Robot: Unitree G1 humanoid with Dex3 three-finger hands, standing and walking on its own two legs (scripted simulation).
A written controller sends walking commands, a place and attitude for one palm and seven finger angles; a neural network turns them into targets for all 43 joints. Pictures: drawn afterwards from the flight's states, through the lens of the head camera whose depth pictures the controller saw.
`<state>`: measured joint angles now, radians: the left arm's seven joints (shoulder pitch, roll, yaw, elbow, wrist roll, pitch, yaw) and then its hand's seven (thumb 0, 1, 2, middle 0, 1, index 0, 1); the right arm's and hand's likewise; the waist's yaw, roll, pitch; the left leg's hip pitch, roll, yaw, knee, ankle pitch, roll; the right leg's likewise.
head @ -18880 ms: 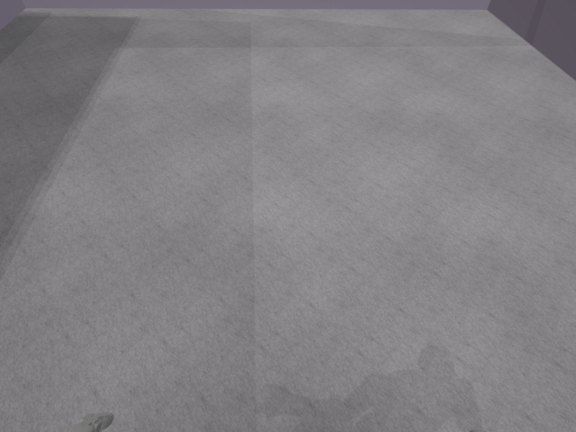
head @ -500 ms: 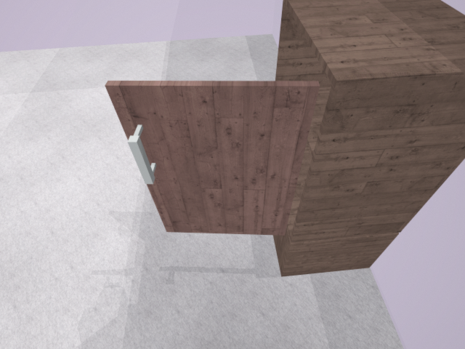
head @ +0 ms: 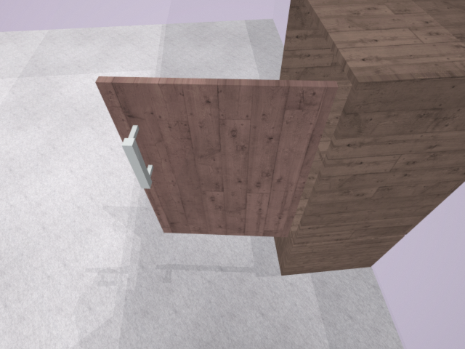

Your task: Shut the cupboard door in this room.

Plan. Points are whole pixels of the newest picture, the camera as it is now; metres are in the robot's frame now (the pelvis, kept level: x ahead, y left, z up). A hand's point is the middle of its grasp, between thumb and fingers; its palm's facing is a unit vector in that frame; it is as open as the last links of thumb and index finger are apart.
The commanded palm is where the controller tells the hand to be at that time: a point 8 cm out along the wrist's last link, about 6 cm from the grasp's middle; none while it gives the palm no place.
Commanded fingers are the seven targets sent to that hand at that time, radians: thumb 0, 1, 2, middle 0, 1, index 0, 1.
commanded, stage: come to a stop and stand still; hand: left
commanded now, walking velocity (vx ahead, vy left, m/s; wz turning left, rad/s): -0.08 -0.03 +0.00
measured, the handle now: (140, 158) +0.47 +0.23 +0.01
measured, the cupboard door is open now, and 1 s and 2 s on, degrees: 82 82 82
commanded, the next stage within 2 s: look again from close up in 0.72 s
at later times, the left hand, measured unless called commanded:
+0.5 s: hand out of the picture +0.00 +0.19 -0.16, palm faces +0.01 -0.97 -0.22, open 7.4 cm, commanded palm none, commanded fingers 0.00 0.90 0.90 -0.20 -0.30 -0.20 -0.30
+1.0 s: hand out of the picture -0.05 +0.17 -0.17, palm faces +0.01 -0.98 -0.19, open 7.4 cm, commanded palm none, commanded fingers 0.00 0.90 0.90 -0.20 -0.30 -0.20 -0.30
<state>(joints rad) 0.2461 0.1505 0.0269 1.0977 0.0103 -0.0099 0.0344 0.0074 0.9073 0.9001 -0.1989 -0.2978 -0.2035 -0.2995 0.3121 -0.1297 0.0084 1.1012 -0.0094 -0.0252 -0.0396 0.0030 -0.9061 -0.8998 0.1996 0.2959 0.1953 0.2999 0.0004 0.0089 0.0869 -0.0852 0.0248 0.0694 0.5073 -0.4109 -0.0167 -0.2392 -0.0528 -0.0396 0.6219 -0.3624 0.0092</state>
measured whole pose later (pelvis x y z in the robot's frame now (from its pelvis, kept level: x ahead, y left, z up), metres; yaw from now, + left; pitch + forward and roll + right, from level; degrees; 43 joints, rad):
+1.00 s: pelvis -0.05 +0.00 +0.01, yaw +0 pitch -1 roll +1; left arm 0.27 0.15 -0.01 1.12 0.01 -0.01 0.03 0.01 0.91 0.90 -0.20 -0.30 -0.20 -0.30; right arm 0.31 -0.13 0.02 1.14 -0.01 -0.02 -0.02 0.00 -0.91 -0.90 0.20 0.30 0.20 0.30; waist 0.00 0.00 0.07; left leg -0.13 0.03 0.06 0.44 -0.28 -0.02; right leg -0.23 -0.05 -0.05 0.48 -0.24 0.01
